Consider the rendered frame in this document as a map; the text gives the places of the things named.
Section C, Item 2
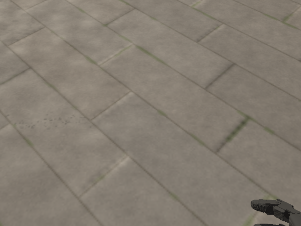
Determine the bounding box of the robot right hand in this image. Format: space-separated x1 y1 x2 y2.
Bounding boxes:
250 199 301 226

